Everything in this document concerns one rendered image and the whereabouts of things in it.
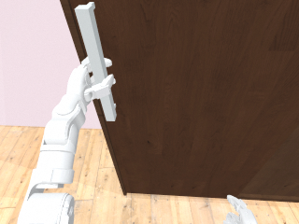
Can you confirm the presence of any left robot forearm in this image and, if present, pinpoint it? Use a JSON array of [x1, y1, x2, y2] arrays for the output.
[[17, 93, 87, 224]]

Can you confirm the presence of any right robot hand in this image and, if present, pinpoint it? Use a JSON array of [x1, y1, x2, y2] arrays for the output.
[[223, 195, 258, 224]]

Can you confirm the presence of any left robot hand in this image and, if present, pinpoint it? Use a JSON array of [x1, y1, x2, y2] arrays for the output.
[[66, 57, 116, 105]]

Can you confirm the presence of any robot left upper arm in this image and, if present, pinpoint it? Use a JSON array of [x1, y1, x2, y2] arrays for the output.
[[20, 192, 75, 224]]

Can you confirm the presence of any wardrobe door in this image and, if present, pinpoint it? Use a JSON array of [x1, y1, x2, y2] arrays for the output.
[[69, 0, 299, 199], [240, 125, 299, 197]]

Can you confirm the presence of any handle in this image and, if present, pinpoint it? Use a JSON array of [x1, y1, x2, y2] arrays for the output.
[[75, 2, 117, 121]]

